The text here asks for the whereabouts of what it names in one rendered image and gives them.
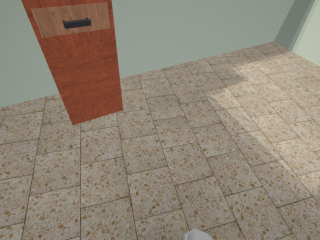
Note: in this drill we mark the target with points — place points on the right robot thigh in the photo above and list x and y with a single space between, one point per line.
196 235

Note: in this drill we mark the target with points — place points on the handle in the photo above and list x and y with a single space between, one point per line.
77 23

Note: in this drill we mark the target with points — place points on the drawer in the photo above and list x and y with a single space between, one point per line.
49 20

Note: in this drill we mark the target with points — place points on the cabinet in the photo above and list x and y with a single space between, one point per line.
83 65

